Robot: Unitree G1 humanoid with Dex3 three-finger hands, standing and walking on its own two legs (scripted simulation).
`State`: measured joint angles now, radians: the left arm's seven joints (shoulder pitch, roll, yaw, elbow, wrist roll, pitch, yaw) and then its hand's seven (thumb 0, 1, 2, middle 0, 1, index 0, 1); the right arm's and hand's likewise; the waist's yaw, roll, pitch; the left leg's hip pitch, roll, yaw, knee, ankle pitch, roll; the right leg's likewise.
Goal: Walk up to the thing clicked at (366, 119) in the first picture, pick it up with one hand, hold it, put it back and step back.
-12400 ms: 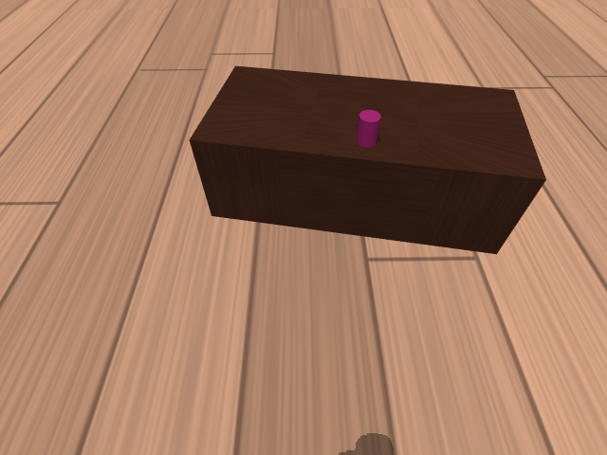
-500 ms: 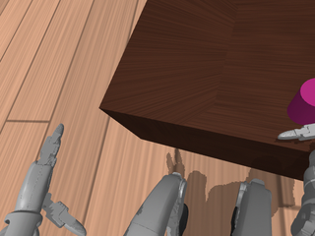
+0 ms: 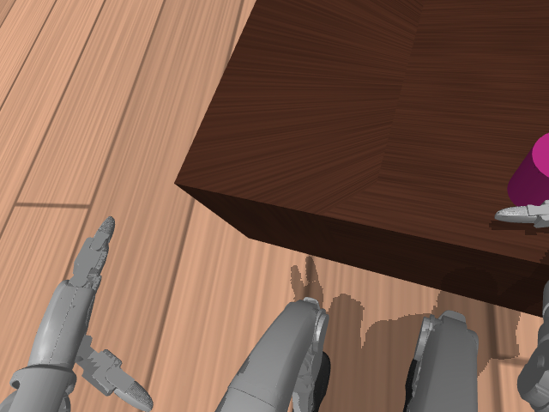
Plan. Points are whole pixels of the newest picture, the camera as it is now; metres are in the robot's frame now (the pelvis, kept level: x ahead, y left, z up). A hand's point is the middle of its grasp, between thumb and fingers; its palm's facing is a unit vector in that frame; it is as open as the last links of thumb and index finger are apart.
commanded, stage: close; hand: right
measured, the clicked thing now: out of the picture +0.48 -0.25 -0.08
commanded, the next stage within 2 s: settle in 0.34 s
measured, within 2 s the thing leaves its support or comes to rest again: leaves its support in 0.80 s
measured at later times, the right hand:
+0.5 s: hand out of the picture +0.47 -0.25 -0.05, palm faces +0.30 +0.95 +0.01, open 10.4 cm
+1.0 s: hand out of the picture +0.46 -0.25 -0.02, palm faces +0.30 +0.96 -0.01, open 10.5 cm
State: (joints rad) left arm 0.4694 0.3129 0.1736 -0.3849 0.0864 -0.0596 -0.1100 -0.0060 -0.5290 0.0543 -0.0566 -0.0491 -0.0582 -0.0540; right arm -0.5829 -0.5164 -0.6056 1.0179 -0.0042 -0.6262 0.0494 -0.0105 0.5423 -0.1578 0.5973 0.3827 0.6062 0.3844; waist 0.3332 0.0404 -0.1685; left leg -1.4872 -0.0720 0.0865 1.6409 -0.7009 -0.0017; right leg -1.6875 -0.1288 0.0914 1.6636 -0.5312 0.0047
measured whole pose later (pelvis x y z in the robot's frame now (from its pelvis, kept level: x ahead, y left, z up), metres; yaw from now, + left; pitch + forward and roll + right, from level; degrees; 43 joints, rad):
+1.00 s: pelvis +0.01 +0.00 +0.04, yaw -1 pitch +28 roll +8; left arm 0.45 0.29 0.13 -0.28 0.09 -0.04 -0.09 -0.01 -0.54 0.07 -0.07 -0.05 -0.06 -0.06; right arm -0.53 -0.48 -0.56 0.97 0.00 -0.58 0.03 0.01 0.46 -1.04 0.70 1.00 0.73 1.02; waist 0.31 0.04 -0.16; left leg -1.33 -0.08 0.08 1.50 -0.66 -0.01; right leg -1.53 -0.13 0.08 1.54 -0.51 0.00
